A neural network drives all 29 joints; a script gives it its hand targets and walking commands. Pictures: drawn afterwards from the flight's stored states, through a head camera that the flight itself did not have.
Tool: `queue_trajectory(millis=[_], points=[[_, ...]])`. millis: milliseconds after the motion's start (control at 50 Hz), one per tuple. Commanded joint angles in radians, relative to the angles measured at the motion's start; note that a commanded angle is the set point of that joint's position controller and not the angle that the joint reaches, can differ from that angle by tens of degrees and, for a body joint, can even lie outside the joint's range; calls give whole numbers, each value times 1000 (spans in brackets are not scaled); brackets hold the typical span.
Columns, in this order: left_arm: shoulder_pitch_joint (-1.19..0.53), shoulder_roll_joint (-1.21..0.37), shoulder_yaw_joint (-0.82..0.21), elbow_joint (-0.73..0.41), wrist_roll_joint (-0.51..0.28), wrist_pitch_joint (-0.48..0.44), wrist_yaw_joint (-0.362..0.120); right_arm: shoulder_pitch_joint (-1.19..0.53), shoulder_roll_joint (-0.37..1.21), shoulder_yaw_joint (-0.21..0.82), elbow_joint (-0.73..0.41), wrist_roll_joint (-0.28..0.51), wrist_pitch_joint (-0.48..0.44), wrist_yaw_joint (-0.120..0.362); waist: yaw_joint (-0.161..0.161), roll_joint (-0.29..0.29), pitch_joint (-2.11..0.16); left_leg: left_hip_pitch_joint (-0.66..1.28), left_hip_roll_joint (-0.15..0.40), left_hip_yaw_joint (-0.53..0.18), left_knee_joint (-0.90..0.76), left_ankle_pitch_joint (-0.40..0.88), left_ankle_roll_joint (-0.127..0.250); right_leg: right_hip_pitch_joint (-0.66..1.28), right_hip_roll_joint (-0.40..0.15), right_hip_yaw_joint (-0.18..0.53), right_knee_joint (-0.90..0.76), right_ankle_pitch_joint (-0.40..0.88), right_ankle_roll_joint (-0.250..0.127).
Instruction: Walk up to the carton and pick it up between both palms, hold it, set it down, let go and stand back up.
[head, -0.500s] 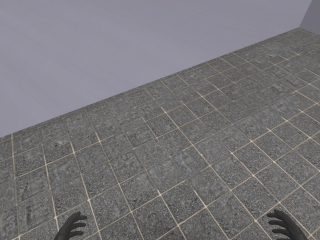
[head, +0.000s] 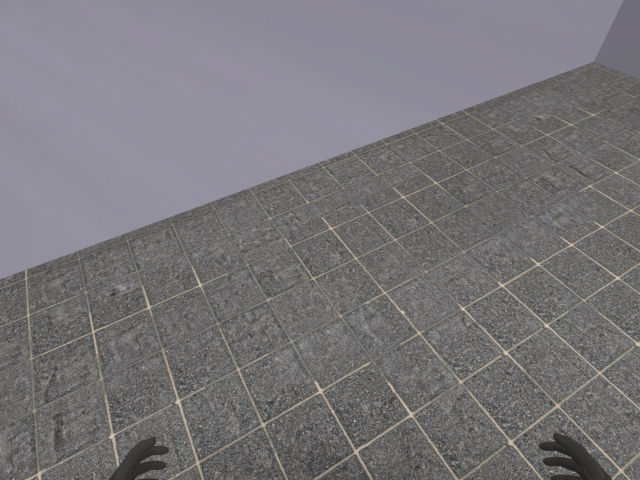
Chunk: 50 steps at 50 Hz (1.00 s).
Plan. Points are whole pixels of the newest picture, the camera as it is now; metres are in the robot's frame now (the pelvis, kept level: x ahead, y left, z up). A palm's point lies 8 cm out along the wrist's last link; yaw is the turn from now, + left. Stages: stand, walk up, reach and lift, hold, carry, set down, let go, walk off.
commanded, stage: stand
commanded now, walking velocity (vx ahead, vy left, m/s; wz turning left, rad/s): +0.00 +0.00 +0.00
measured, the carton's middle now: out of the picture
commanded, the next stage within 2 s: walk up in 0.46 s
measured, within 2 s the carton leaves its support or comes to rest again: neither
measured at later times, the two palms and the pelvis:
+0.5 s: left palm out of the picture +0.12 +0.28 -0.09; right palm out of the picture +0.11 -0.30 -0.08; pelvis -0.01 +0.00 +0.00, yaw +0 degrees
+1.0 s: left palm out of the picture +0.05 +0.36 -0.11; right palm out of the picture +0.03 -0.26 -0.09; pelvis -0.06 +0.06 -0.01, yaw +2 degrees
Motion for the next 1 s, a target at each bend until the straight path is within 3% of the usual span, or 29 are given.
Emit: queue_trajectory(millis=[0, 40, 60, 100, 120, 160, 200, 280, 340, 380, 520, 560, 620, 640, 680, 700, 720, 740, 760, 780, 800, 820, 860, 880, 900, 920, 940, 960, 980], points=[[-73, 212, 58, -4, 15, -30, -3, -61, -178, -57, -18, -22, -18, 0, -3, -22, -32, 36, 104, -121, -167, 159, 79, 16, -75, 123, -172, 187, -71], [-68, 218, 65, -7, 12, -32, -6, -45, -183, -55, 2, -26, -17, 0, 5, 5, -38, 37, 103, -115, -179, 149, 73, 38, -74, 118, -159, 180, -66], [-78, 231, 69, 4, 14, -27, -6, -43, -187, -63, -1, -17, -15, 2, -7, -41, -46, 48, 103, -106, -182, 152, 71, 36, -73, 116, -170, 194, -68], [-94, 226, 60, 7, 9, -29, -3, -30, -175, -57, -1, -15, -10, -1, -16, -51, -42, 70, 91, -97, -165, 178, 68, 16, -98, 151, -182, 184, -71], [-79, 219, 58, 15, 13, -30, -2, -45, -175, -54, 2, -17, -11, -1, -3, -10, -59, 64, 102, -108, -167, 169, 78, 33, -97, 148, -181, 183, -75], [-85, 226, 59, 21, 20, -26, -3, -61, -163, -54, -3, -22, -13, -2, -6, -6, -22, 45, 97, -108, -181, 148, 74, 12, -83, 145, -182, 169, -73], [-99, 221, 57, 23, 21, -27, -3, -43, -163, -54, 6, -9, -11, -2, -15, -52, -41, 66, 93, -100, -178, 185, 69, 26, -91, 135, -202, 189, -71], [-74, 218, 60, 28, 13, -27, -3, -43, -184, -53, 27, -17, -13, -1, 4, 6, -28, 56, 107, -117, -204, 185, 70, 31, -75, 121, -181, 169, -71], [-95, 230, 61, 33, 15, -21, -4, -58, -171, -55, 21, -17, -10, -2, -6, -34, -4, 25, 106, -126, -215, 98, 74, 16, -81, 136, -203, 129, -67], [-88, 221, 56, 46, 18, -24, -6, -59, -175, -53, 24, -18, -11, 0, -4, -6, -23, 33, 108, -113, -218, 78, 70, 33, -83, 132, -210, 115, -66], [-98, 214, 53, 57, 11, -28, -5, -53, -173, -50, 46, -17, -12, 3, -2, -15, -14, 47, 99, -105, -215, 130, 69, 24, -85, 141, -206, 131, -64], [-109, 220, 52, 62, 15, -24, -6, -52, -180, -50, 47, -11, -14, 1, -13, -58, 33, 22, 109, -128, -228, 133, 67, 6, -83, 139, -219, 135, -69], [-92, 211, 48, 68, 13, -27, -7, -54, -172, -50, 62, -15, -10, -2, -2, 0, -11, 52, 110, -123, -228, 85, 72, 7, -80, 129, -218, 99, -66], [-103, 259, 62, 22, 10, -4, 8, -64, -194, -73, 32, -29, 38, 19, -12, 22, 130, -53, 78, -124, -115, 496, 84, -58, -74, 125, -133, 368, -83], [-26, 288, 74, 1, -1, 14, 19, -14, -185, -83, 7, -17, 69, 20, -3, -46, 8, -20, 43, -75, 44, 530, 95, -7, -147, 190, -124, 410, -142], [-23, 307, 85, -4, 4, 16, 23, 6, -171, -78, 6, -12, 80, 22, 11, -88, -17, -30, -4, -43, 143, 415, 71, -10, -212, 259, -177, 456, -190], [-16, 336, 93, -6, 8, 21, 27, 1, -154, -82, -7, -23, 90, 27, 16, -187, -24, -51, -49, -1, 325, 105, 43, -33, -330, 367, -262, 494, -265], [-38, 343, 94, -18, 23, 17, 30, -11, -163, -84, -16, -32, 103, 26, 16, -203, 6, -125, -57, -47, 481, -217, 25, -54, -425, 474, -305, 596, -347], [-55, 357, 98, -28, 24, 12, 40, -20, -162, -80, -33, -28, 111, 27, -8, -148, 50, -132, -11, -125, 491, -230, 21, -92, -423, 439, -290, 626, -340], [-51, 339, 98, -20, 28, 13, 47, -31, -163, -86, -24, -29, 113, 31, -1, -102, 51, -147, 2, -138, 429, -227, 29, -61, -383, 397, -268, 646, -313], [-52, 336, 100, -27, 28, 15, 45, -32, -150, -85, -29, -28, 112, 36, 4, -121, 70, -127, -17, -86, 403, -225, 18, -75, -339, 325, -261, 678, -277], [-73, 345, 107, -30, 32, 19, 45, -3, -150, -85, -12, -28, 114, 45, -13, -193, 48, -102, -7, -98, 341, -192, 18, -63, -315, 297, -256, 657, -258], [-77, 353, 100, -28, 30, 28, 44, 25, -159, -93, 3, -26, 118, 47, -16, -210, 23, -37, -18, -43, 221, -161, 21, -70, -287, 286, -241, 636, -236], [-127, 344, 98, -43, 27, 35, 42, 78, -159, -96, 18, -27, 119, 48, -54, -246, 2, 25, 3, -37, 123, -128, 31, -88, -290, 292, -223, 557, -210], [-158, 335, 93, -41, 20, 43, 40, 107, -156, -98, 43, -33, 115, 47, -78, -219, 6, 97, 11, -23, -54, -25, 48, -128, -248, 233, -166, 476, -167], [-170, 278, 72, -46, 10, 55, 38, 162, -175, -107, 66, -43, 110, 45, -89, -113, 26, 152, 18, -51, -200, 87, 52, -179, -159, 130, -41, 334, -108], [-137, 203, 53, -42, -2, 62, 43, 156, -256, -121, 59, -57, 112, 35, -94, 221, 64, 94, 241, -394, -412, 271, 126, -272, 68, -11, 237, -75, -35], [-92, 222, 61, -33, 5, 74, 56, 80, -297, -119, 17, -42, 109, 33, -62, 174, 64, -48, 335, -487, -447, 361, 218, -205, 143, 92, 393, -329, -22], [-39, 228, 62, -17, -5, 78, 60, -7, -315, -119, 1, -36, 108, 24, -41, 191, 57, -88, 348, -478, -455, 348, 208, -176, 127, 168, 460, -308, -26]])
